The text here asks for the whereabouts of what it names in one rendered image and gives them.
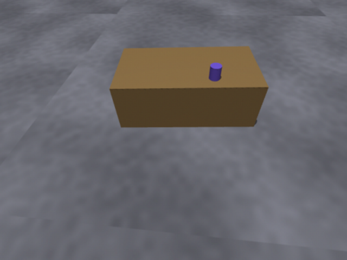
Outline can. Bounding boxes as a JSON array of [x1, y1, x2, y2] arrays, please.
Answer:
[[209, 63, 222, 81]]

